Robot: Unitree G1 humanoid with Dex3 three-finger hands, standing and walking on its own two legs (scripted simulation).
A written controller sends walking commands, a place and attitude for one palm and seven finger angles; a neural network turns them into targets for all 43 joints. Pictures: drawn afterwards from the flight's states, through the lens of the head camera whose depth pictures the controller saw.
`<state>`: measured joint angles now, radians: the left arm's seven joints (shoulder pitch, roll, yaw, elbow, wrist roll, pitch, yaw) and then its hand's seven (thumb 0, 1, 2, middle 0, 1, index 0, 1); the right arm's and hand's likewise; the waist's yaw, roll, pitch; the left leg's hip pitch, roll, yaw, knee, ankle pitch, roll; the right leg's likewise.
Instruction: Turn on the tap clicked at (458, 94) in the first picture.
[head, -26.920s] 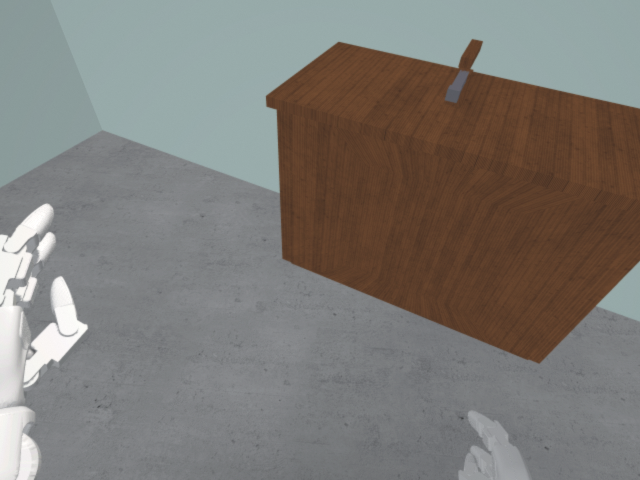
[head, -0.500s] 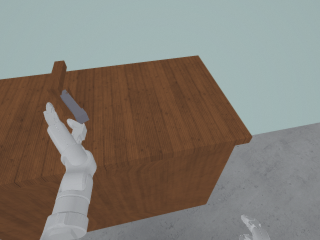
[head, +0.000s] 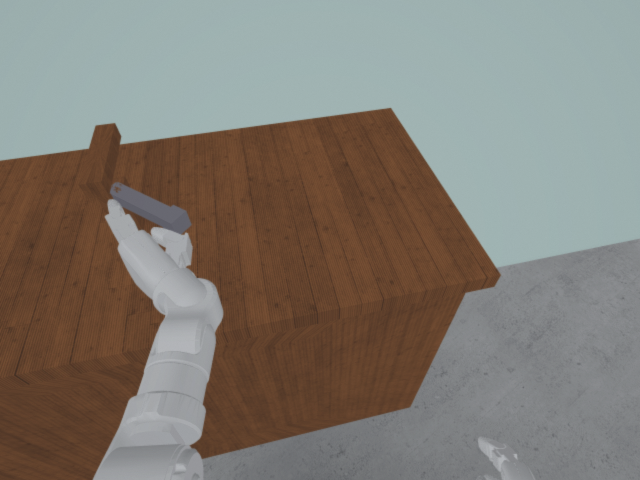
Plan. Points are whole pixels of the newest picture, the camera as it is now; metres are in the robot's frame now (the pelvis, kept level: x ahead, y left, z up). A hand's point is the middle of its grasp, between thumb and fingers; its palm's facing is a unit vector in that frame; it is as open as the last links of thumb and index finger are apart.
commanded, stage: push the lever round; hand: left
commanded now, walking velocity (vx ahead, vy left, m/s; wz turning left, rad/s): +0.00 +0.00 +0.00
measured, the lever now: (175, 221) +0.43 +0.22 +0.10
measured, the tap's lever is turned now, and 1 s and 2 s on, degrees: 47 69 81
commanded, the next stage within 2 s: lift the hand up off the lever in 1.04 s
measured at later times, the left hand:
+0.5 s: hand (203, 232) +0.41 +0.17 +0.09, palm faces +0.79 -0.60 -0.12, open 7.5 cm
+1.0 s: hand (214, 215) +0.44 +0.17 +0.09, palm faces +0.80 -0.58 -0.13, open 7.8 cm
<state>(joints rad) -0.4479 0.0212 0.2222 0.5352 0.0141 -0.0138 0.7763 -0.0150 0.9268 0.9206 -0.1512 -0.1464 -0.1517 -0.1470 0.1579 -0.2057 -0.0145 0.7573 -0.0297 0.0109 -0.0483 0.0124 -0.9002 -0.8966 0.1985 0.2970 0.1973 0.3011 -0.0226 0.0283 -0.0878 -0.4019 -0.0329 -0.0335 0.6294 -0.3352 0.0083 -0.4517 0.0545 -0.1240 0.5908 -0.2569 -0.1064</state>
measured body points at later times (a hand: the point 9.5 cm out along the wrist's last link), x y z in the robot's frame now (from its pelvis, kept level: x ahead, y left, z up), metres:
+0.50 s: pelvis +0.00 -0.02 -0.01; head +0.02 -0.03 +0.44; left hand +0.37 +0.20 +0.10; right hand +0.13 -0.25 -0.13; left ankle -0.01 +0.12 -0.72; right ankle +0.03 -0.05 -0.72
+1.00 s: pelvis -0.01 -0.03 -0.01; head +0.04 -0.04 +0.44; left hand +0.40 +0.19 +0.10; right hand +0.09 -0.28 -0.14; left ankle -0.01 +0.12 -0.72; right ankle +0.03 -0.05 -0.72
